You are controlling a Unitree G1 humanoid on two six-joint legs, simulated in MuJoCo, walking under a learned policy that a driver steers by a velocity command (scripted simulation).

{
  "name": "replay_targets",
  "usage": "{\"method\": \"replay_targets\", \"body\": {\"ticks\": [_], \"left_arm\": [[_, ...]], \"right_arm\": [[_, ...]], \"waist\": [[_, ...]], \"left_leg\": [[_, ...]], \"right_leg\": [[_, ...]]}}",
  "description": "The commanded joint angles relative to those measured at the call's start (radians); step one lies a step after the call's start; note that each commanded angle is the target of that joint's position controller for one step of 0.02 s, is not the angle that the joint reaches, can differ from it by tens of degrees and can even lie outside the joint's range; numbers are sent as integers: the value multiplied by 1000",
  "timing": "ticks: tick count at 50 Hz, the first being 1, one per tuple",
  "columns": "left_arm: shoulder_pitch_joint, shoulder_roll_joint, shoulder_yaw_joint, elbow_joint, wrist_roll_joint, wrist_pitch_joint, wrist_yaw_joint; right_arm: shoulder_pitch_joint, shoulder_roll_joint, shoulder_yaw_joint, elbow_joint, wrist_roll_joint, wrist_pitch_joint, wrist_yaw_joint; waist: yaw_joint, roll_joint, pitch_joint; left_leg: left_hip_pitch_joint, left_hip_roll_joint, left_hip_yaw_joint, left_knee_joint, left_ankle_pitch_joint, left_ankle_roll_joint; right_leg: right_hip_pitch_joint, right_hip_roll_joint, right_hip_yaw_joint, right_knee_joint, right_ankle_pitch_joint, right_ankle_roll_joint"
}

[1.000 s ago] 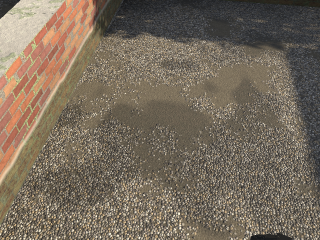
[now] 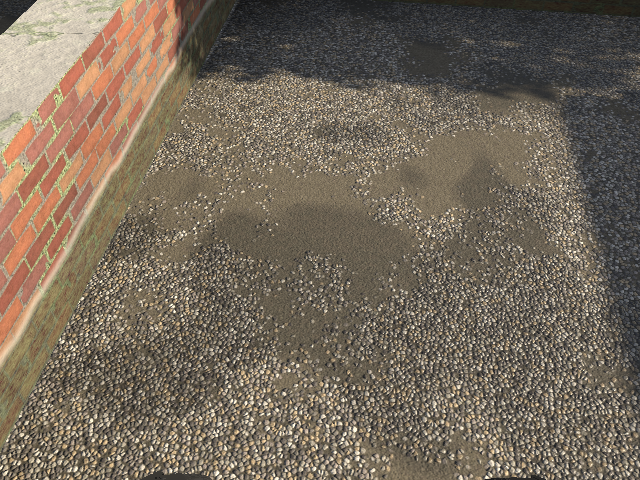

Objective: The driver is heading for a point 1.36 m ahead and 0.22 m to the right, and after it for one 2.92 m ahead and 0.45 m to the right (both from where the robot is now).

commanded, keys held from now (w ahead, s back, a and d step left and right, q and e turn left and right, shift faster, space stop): no key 0.62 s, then w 0.38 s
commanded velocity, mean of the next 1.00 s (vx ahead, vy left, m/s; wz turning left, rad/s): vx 0.18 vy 0.00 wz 0.00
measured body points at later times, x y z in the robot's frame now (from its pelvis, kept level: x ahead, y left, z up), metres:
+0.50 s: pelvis +0.01 +0.01 +0.02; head +0.02 +0.01 +0.47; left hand +0.18 +0.22 -0.09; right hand +0.17 -0.20 -0.08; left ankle -0.01 +0.09 -0.72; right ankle -0.02 -0.13 -0.72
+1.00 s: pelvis +0.01 +0.00 +0.01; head +0.01 +0.01 +0.46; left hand +0.20 +0.21 -0.08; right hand +0.20 -0.19 -0.08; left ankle -0.01 +0.10 -0.72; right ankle -0.02 -0.13 -0.72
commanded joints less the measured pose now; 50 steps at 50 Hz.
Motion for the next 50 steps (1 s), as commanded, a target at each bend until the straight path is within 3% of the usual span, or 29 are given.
{"method": "replay_targets", "body": {"ticks": [1, 4, 12, 26, 31, 32, 34, 40, 50], "left_arm": [[-87, 62, 14, -88, 4, -10, -1], [-91, 52, 8, -74, 5, -11, 1], [-27, 76, 22, -6, -3, -14, 2], [12, 95, 29, 16, -8, -13, 11], [19, 102, 30, 15, -7, -11, 10], [22, 85, 23, 19, -5, -11, 10], [-7, 74, 17, 15, -5, -8, 13], [-19, 83, 17, -5, -3, -7, 20], [-55, 83, 16, -57, 2, -9, 20]], "right_arm": [[-70, -48, -10, -89, -10, -21, 7], [-63, -41, -4, -73, -9, -27, 7], [-3, -73, -23, -13, 6, -37, 8], [18, -97, -42, 14, 12, -20, 2], [20, -102, -45, 15, 11, -16, 2], [16, -85, -38, 15, 8, -16, 3], [-9, -70, -31, 9, 5, -18, 5], [-32, -79, -32, -14, 7, -22, 3], [-49, -71, -27, -71, -2, -21, -5]], "waist": [[-7, 4, -54], [-3, -5, -49], [6, 11, -76], [0, 4, -86], [0, 3, -76], [-1, 4, -92], [-2, 0, -63], [1, 8, -63], [-7, -5, -66]], "left_leg": [[-22, 79, -75, -150, 277, 17], [8, 96, -97, -222, 290, 11], [120, 115, -116, -332, 440, 24], [173, 120, -106, -336, 524, 35], [165, 120, -106, -333, 510, 37], [167, 119, -104, -352, 458, 34], [142, 109, -101, -372, 393, 26], [109, 77, -71, -286, 315, 41], [38, 67, -44, -146, 366, 32]], "right_leg": [[31, -48, 61, -113, 248, -24], [55, -65, 82, -188, 250, -16], [139, -90, 88, -290, 333, -13], [119, -97, 68, -299, 388, -13], [108, -98, 68, -300, 381, -13], [123, -98, 70, -319, 341, -12], [124, -91, 69, -329, 313, -10], [90, -52, 33, -234, 234, -22], [69, -41, 30, -109, 347, -28]]}}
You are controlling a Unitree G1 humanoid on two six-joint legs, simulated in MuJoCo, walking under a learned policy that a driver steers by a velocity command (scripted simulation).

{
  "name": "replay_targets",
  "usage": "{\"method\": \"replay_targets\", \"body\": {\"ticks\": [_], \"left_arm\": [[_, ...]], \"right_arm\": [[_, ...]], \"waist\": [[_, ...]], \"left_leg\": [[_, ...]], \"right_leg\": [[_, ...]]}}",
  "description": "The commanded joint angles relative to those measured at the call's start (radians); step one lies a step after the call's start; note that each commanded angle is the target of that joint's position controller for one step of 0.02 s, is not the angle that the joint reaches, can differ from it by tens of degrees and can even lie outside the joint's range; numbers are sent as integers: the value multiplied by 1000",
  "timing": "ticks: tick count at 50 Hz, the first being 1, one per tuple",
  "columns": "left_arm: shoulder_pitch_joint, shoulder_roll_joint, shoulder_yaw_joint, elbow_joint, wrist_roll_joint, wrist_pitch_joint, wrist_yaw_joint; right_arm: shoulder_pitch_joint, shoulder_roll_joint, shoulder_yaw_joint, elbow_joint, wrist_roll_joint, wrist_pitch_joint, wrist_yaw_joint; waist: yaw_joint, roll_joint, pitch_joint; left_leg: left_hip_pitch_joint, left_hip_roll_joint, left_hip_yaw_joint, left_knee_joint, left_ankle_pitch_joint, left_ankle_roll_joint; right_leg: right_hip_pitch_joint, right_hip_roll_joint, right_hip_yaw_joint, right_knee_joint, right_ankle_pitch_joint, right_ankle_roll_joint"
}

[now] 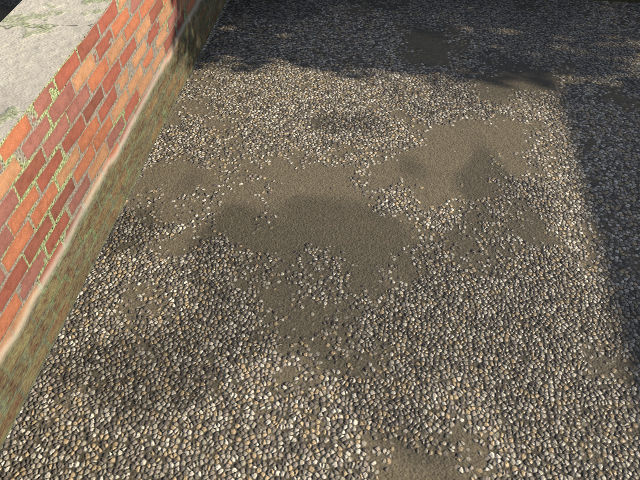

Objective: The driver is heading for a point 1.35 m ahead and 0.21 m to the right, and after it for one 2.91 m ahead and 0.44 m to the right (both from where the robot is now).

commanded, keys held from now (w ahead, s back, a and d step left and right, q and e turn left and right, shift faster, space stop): w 0.32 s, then no key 0.68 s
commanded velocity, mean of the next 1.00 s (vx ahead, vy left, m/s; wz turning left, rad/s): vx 0.25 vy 0.00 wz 0.00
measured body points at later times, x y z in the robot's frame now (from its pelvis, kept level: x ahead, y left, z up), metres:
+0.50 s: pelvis -0.01 +0.00 +0.00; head -0.02 +0.01 +0.45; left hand +0.20 +0.19 -0.09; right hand +0.17 -0.19 -0.09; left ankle -0.03 +0.09 -0.73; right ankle -0.03 -0.13 -0.73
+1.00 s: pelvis -0.01 +0.01 +0.01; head -0.01 +0.02 +0.46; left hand +0.14 +0.23 -0.10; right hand +0.14 -0.20 -0.09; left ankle -0.03 +0.09 -0.73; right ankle -0.03 -0.14 -0.73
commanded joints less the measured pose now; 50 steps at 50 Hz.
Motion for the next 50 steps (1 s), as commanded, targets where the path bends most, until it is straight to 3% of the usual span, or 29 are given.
{"method": "replay_targets", "body": {"ticks": [1, 17, 24, 29, 34, 50], "left_arm": [[-84, 77, 22, -100, 1, -15, 2], [-132, 64, 28, -125, 2, -13, -5], [-136, 40, 13, -106, 3, -7, -12], [-82, 68, 24, -53, 3, -11, -12], [-51, 66, 30, -24, -6, -17, -13], [8, 93, 37, -15, -4, -16, -5]], "right_arm": [[-67, -66, -18, -101, -2, -16, -4], [-82, -55, -13, -125, -1, -22, 0], [-60, -26, 8, -111, -7, -28, 7], [-4, -59, -6, -68, -2, -39, 10], [14, -64, -16, -43, 11, -41, 12], [36, -92, -33, -29, 12, -19, 6]], "waist": [[-4, -4, -74], [-5, 13, -102], [1, -4, -46], [7, 2, -49], [9, 10, -72], [4, 8, -69]], "left_leg": [[-14, 75, -49, -37, 338, 24], [-52, 91, -49, -2, 337, 16], [-60, 113, -86, -129, 228, 8], [18, 126, -110, -220, 303, 17], [71, 131, -112, -254, 365, 27], [105, 136, -110, -232, 455, 45]], "right_leg": [[26, -27, 20, -9, 326, -35], [19, -16, 20, 41, 295, -23], [18, -49, 78, -102, 207, -15], [69, -70, 93, -195, 234, -11], [85, -79, 83, -224, 259, -7], [28, -79, 60, -210, 266, -3]]}}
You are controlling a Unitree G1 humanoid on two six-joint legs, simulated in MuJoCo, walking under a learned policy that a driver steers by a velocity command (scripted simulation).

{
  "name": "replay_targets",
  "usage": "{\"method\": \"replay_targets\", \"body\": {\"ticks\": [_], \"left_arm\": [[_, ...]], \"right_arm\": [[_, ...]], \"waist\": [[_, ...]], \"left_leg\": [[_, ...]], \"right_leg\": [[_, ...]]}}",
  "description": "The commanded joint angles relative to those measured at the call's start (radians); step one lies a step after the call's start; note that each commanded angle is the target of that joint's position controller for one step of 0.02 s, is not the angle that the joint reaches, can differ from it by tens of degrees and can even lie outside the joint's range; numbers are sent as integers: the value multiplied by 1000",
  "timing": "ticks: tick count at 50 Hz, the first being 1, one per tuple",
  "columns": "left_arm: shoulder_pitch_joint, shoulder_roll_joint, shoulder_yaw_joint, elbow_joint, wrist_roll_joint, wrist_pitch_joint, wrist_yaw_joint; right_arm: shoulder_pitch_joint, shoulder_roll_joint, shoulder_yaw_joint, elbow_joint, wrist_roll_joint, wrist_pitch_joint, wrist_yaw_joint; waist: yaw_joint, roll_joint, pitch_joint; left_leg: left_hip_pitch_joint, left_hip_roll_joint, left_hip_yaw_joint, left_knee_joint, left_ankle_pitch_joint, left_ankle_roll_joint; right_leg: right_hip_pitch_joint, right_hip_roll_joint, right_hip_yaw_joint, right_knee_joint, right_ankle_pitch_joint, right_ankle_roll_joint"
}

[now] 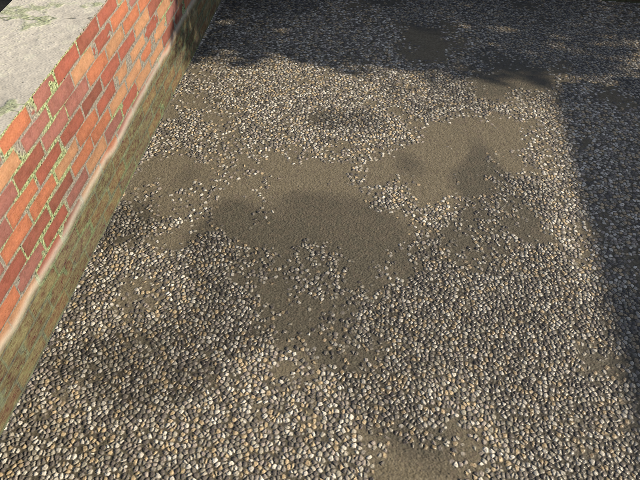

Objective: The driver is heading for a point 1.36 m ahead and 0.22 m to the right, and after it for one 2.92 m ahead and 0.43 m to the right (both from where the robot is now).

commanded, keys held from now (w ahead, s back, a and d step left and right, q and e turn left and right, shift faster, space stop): no key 0.10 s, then w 0.90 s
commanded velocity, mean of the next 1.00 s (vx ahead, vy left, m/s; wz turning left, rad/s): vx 0.34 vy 0.00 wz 0.00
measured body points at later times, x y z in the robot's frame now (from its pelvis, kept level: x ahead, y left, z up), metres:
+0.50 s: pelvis +0.00 +0.00 -0.02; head +0.00 +0.00 +0.43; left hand +0.18 +0.20 -0.11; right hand +0.18 -0.20 -0.10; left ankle -0.02 +0.08 -0.74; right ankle -0.02 -0.15 -0.74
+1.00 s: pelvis +0.00 -0.01 -0.02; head -0.01 +0.00 +0.43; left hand +0.20 +0.19 -0.11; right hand +0.18 -0.20 -0.10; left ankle -0.02 +0.08 -0.74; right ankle -0.02 -0.15 -0.74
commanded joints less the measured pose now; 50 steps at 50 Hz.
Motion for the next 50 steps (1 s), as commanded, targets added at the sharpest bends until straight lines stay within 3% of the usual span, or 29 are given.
{"method": "replay_targets", "body": {"ticks": [1, 3, 4, 5, 6, 7, 10, 11, 12, 13, 24, 36, 37, 38, 39, 40, 41, 42, 43, 44, 45, 47, 48, 49, 50], "left_arm": [[-43, 74, 17, -81, 1, -13, 2], [-41, 76, 17, -82, 2, -12, 1], [-41, 86, 21, -69, -4, -17, 11], [-32, 77, 18, -72, -3, -20, 14], [-20, 53, 8, -62, -3, -21, 15], [-25, 44, 3, -53, -4, -21, 14], [-33, 54, 1, -37, 2, -16, 16], [-101, 50, -2, -77, 5, -11, 15], [-87, 56, 0, -77, 6, -10, 15], [-79, 59, 1, -80, 6, -11, 15], [-109, 51, -1, -142, 13, -14, 14], [-175, 46, 6, -178, 10, -10, 6], [-127, 37, 6, -152, 6, -18, 9], [-150, 31, 2, -158, 6, -20, 6], [-207, 40, 1, -186, 5, -13, 4], [-193, 46, 5, -180, 8, -12, 3], [-187, 47, 6, -181, 9, -12, 3], [-134, 36, 5, -154, 5, -21, 6], [-153, 29, 1, -159, 5, -25, 5], [-162, 29, 1, -159, 5, -27, 5], [-213, 42, 0, -186, 3, -19, 2], [-186, 48, 5, -179, 8, -17, 3], [-131, 36, 5, -153, 4, -26, 7], [-151, 28, 0, -159, 4, -29, 6], [-159, 28, -1, -159, 4, -29, 5]], "right_arm": [[-29, -78, -21, -77, -1, -11, -2], [-30, -79, -21, -79, -1, -10, -2], [-32, -103, -28, -73, 14, -3, -19], [-38, -103, -28, -78, 13, 1, -28], [-44, -69, -15, -82, 8, 2, -30], [-45, -49, -7, -81, 4, 1, -28], [-37, -56, -5, -70, -2, -6, -20], [-92, -45, -2, -100, -8, -12, -5], [-75, -52, -5, -98, -9, -17, 1], [-72, -57, -7, -100, -6, -20, 3], [-97, -48, -1, -160, -10, -15, -8], [-125, -39, 2, -189, -12, -20, -7], [-74, -52, -1, -168, 3, -17, -22], [-108, -57, -1, -178, 9, -12, -25], [-172, -45, 4, -209, -1, -12, -11], [-144, -38, 3, -203, -12, -15, -6], [-129, -37, 4, -199, -15, -18, -5], [-71, -48, 1, -174, -1, -17, -20], [-103, -53, 0, -182, 5, -15, -24], [-118, -57, -1, -189, 6, -11, -26], [-171, -44, 4, -215, -3, -13, -11], [-122, -35, 4, -201, -19, -19, -6], [-63, -45, 1, -176, -5, -19, -21], [-98, -50, 0, -183, 2, -16, -25], [-114, -53, -1, -190, 3, -12, -27]], "waist": [[-3, 23, -59], [-3, 23, -56], [3, 20, -52], [9, 27, -59], [10, 23, -80], [6, 14, -61], [4, 18, -1], [-7, 23, 43], [-7, 29, -18], [-7, 29, -37], [-10, 21, -58], [-13, 32, -84], [3, 38, -135], [9, 52, -54], [-5, 49, 6], [-13, 37, -48], [-15, 32, -64], [0, 36, -129], [6, 44, -61], [7, 46, -36], [-9, 37, 15], [-20, 21, -65], [-4, 22, -140], [2, 33, -67], [4, 38, -40]], "left_leg": [[50, 152, -126, -39, 331, 27], [45, 151, -127, -38, 324, 28], [20, 140, -141, -21, 300, 24], [17, 142, -141, -15, 295, 28], [6, 140, -136, -36, 197, 21], [-20, 129, -133, -66, 89, 10], [-61, 106, -129, -107, -45, 0], [-55, 107, -107, -72, 108, 7], [-18, 110, -105, -48, 132, 14], [-3, 107, -102, -24, 146, 21], [-74, 102, -76, 135, 197, 24], [-117, 109, -63, 192, 218, 7], [-103, 118, -105, 139, 42, 10], [-144, 123, -121, 116, 4, 12], [-165, 115, -78, 167, 171, 9], [-139, 112, -67, 185, 187, 7], [-135, 108, -60, 192, 190, 4], [-115, 114, -98, 141, 11, 6], [-145, 117, -111, 122, -21, 8], [-155, 120, -117, 114, -35, 9], [-169, 110, -70, 174, 148, 4], [-131, 102, -50, 204, 175, -1], [-104, 106, -83, 155, 1, 0], [-136, 110, -96, 137, -24, 2], [-146, 114, -102, 129, -33, 4]], "right_leg": [[-23, -52, 45, -21, 145, -28], [-26, -52, 45, -20, 140, -28], [-17, -25, 24, 24, 93, -27], [-28, -27, 24, 30, 82, -27], [-5, -34, 35, 0, 52, -25], [9, -37, 44, -21, 39, -27], [24, -33, 45, -31, 18, -38], [-34, -41, 45, -11, 122, -36], [-18, -34, 38, 4, 101, -37], [-22, -23, 25, 26, 84, -38], [-48, 9, -3, 180, 144, -41], [-42, 17, -1, 240, 177, -38], [-1, 36, -10, 226, -22, -38], [-36, 41, -13, 221, -40, -36], [-84, 23, -2, 230, 134, -34], [-62, 18, 6, 238, 163, -38], [-56, 17, 6, 242, 178, -39], [-6, 34, -3, 229, -13, -39], [-35, 38, -6, 222, -31, -39], [-46, 39, -4, 219, -37, -40], [-93, 20, 7, 228, 154, -38], [-63, 12, 15, 238, 206, -44], [-6, 30, 4, 229, 10, -44], [-39, 36, 0, 221, -14, -43], [-52, 37, 2, 219, -25, -44]]}}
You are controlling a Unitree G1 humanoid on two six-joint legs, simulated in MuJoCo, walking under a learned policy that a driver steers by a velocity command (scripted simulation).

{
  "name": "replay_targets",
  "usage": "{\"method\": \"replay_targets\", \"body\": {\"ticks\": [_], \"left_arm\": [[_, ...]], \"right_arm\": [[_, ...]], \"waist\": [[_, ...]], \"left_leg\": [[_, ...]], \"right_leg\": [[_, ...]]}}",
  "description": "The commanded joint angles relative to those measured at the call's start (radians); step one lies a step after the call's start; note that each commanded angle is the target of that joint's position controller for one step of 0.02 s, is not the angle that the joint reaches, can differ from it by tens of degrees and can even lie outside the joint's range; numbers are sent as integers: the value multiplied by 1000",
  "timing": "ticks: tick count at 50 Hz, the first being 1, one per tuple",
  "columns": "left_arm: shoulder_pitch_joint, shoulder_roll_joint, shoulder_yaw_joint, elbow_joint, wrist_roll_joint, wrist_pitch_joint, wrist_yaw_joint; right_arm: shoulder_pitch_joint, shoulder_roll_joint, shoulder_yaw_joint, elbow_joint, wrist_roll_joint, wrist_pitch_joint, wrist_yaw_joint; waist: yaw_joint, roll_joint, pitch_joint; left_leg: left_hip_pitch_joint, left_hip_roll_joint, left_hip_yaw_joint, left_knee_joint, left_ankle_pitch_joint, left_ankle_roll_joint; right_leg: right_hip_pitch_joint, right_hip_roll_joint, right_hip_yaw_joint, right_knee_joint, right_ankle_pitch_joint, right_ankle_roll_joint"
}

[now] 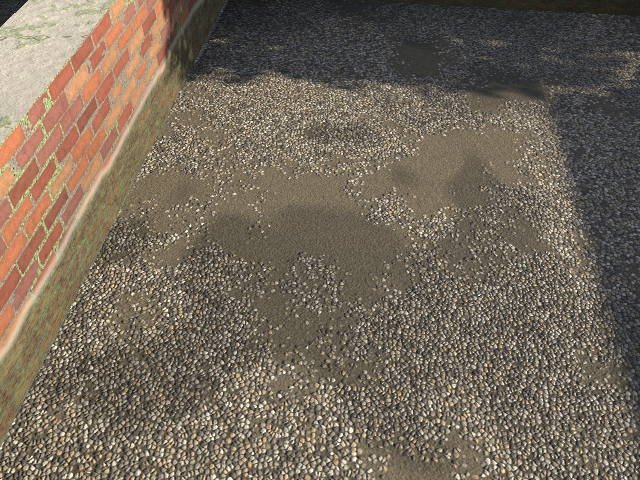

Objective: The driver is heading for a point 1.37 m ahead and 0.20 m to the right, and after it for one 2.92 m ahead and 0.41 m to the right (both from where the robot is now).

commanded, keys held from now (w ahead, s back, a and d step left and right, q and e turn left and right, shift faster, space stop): w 0.74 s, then no key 0.26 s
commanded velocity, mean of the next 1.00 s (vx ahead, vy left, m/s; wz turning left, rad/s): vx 0.44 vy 0.00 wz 0.00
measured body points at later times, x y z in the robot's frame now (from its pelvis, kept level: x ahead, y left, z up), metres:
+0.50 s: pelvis +0.00 +0.00 +0.00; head -0.01 +0.00 +0.45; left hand +0.21 +0.19 -0.08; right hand +0.19 -0.20 -0.08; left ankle -0.02 +0.08 -0.72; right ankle -0.02 -0.14 -0.72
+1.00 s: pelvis +0.00 +0.00 +0.01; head +0.00 +0.01 +0.46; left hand +0.20 +0.19 -0.08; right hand +0.17 -0.19 -0.08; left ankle -0.02 +0.08 -0.72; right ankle -0.02 -0.14 -0.72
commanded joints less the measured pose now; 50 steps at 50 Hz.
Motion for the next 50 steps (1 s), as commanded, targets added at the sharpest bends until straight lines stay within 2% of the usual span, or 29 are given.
{"method": "replay_targets", "body": {"ticks": [1, 3, 4, 6, 8, 9, 11, 12, 14, 15, 17, 18, 20, 21, 23, 25, 26, 28, 29, 31, 32, 34, 35, 37, 38, 39, 40, 44, 50], "left_arm": [[-136, 73, 16, -115, -1, -13, 0], [-107, 80, 21, -109, 4, -9, -1], [-51, 67, 21, -82, -1, -19, 4], [-129, 72, 16, -117, 0, -13, 1], [-108, 79, 21, -112, 4, -9, 0], [-53, 66, 20, -86, 0, -17, 3], [-80, 58, 15, -92, 0, -21, 1], [-130, 73, 16, -119, -1, -12, -2], [-104, 80, 21, -113, 4, -9, -2], [-50, 67, 20, -87, 0, -19, 3], [-81, 59, 16, -94, 0, -22, 1], [-131, 74, 16, -121, -1, -13, -2], [-105, 80, 20, -115, 4, -9, -2], [-50, 67, 20, -88, 0, -19, 2], [-130, 71, 16, -123, 0, -13, -1], [-110, 78, 21, -118, 4, -9, -2], [-55, 64, 20, -91, -1, -17, 2], [-83, 56, 16, -97, 0, -21, 0], [-133, 72, 16, -124, -1, -12, -3], [-107, 78, 21, -117, 4, -9, -3], [-52, 65, 20, -91, 0, -19, 2], [-84, 57, 16, -98, -1, -22, 0], [-134, 72, 16, -124, -1, -13, -3], [-108, 78, 20, -118, 4, -9, -3], [-40, 64, 19, -86, 0, -19, 2], [-54, 56, 15, -87, 0, -20, 0], [-113, 68, 14, -117, 1, -11, -3], [-93, 49, 5, -96, 7, -4, -5], [-44, 77, 19, -42, 5, 0, -5]], "right_arm": [[-133, -61, -17, -118, -2, -14, 5], [-85, -52, -17, -103, -17, -19, 11], [-27, -61, -20, -78, -3, -20, -5], [-129, -59, -17, -114, -5, -17, 4], [-89, -51, -17, -102, -16, -20, 10], [-33, -60, -19, -78, -2, -19, -5], [-82, -68, -21, -92, 6, -13, -10], [-137, -58, -16, -117, -2, -14, 4], [-88, -50, -16, -102, -17, -20, 10], [-30, -60, -19, -78, -3, -21, -5], [-81, -68, -20, -92, 6, -14, -11], [-137, -58, -16, -117, -3, -15, 4], [-87, -49, -16, -102, -17, -20, 10], [-29, -59, -19, -78, -4, -21, -5], [-131, -56, -16, -113, -5, -18, 4], [-90, -49, -16, -100, -16, -21, 9], [-33, -58, -18, -78, -2, -20, -6], [-82, -66, -19, -92, 6, -14, -11], [-137, -56, -15, -116, -3, -15, 4], [-87, -48, -16, -101, -17, -21, 10], [-28, -58, -18, -77, -4, -22, -5], [-80, -66, -20, -91, 5, -15, -11], [-136, -56, -15, -116, -3, -15, 3], [-86, -48, -16, -101, -18, -21, 10], [-14, -57, -17, -72, -4, -22, -5], [-41, -60, -16, -75, 3, -19, -9], [-110, -54, -12, -103, -7, -19, 3], [-49, -23, 2, -67, -23, -27, 12], [-2, -61, -13, -16, -12, -37, 15]], "waist": [[-5, 10, 11], [-14, -1, -69], [2, 0, -146], [-4, 10, -5], [-13, 1, -72], [4, 6, -141], [13, 23, -46], [-2, 16, 9], [-12, 3, -70], [4, 2, -147], [13, 18, -45], [-2, 13, 10], [-12, 2, -70], [4, 1, -148], [-2, 12, -6], [-11, 2, -74], [5, 6, -144], [14, 22, -48], [-1, 17, 8], [-11, 4, -72], [4, 3, -150], [13, 18, -47], [-1, 14, 9], [-12, 3, -72], [4, -1, -155], [11, 5, -73], [1, 6, 10], [-7, -11, -56], [7, 4, -56]], "left_leg": [[-58, 74, -67, -121, 320, 13], [-23, 68, -49, -93, 348, 8], [4, 73, -82, -142, 177, 10], [-49, 73, -60, -110, 328, 10], [-22, 71, -47, -89, 355, 6], [-2, 77, -82, -140, 179, 10], [-43, 85, -103, -169, 143, 16], [-61, 77, -62, -112, 324, 12], [-27, 72, -46, -86, 350, 7], [0, 77, -80, -136, 175, 9], [-44, 84, -100, -166, 141, 15], [-62, 77, -59, -108, 323, 10], [-27, 72, -44, -83, 352, 6], [0, 77, -77, -133, 178, 9], [-54, 77, -55, -102, 329, 9], [-26, 75, -42, -81, 357, 5], [-6, 81, -77, -134, 179, 9], [-47, 88, -98, -165, 141, 15], [-64, 80, -57, -106, 323, 11], [-29, 75, -41, -81, 351, 6], [-2, 80, -74, -132, 174, 9], [-46, 87, -94, -162, 138, 14], [-63, 80, -54, -104, 322, 10], [-27, 75, -38, -78, 351, 5], [2, 82, -75, -135, 165, 9], [-33, 87, -90, -163, 129, 13], [-55, 83, -60, -122, 298, 11], [3, 100, -73, -192, 301, 0], [81, 117, -101, -303, 401, 12]], "right_leg": [[-5, -18, 16, -56, 323, -29], [27, -24, 22, -43, 371, -33], [85, -6, 10, -53, 174, -33], [-3, -17, 18, -53, 332, -30], [24, -21, 20, -38, 365, -33], [78, -3, 9, -48, 167, -32], [36, 3, 6, -59, 128, -30], [-12, -14, 17, -48, 321, -29], [20, -21, 23, -36, 368, -33], [79, -4, 11, -46, 171, -33], [34, 3, 9, -57, 132, -32], [-15, -14, 19, -47, 326, -30], [18, -20, 25, -34, 371, -34], [78, -3, 12, -44, 174, -34], [-10, -14, 20, -45, 331, -31], [18, -17, 22, -30, 363, -34], [72, -1, 11, -40, 166, -32], [31, 6, 9, -52, 127, -31], [-18, -11, 19, -41, 320, -29], [14, -17, 25, -29, 365, -34], [74, -1, 13, -40, 169, -33], [29, 5, 11, -51, 130, -32], [-21, -11, 21, -41, 324, -31], [11, -17, 26, -28, 369, -35], [76, -3, 20, -48, 158, -35], [46, 1, 22, -69, 117, -35], [-18, -17, 39, -70, 293, -35], [37, -46, 78, -157, 310, -30], [111, -69, 91, -263, 321, -26]]}}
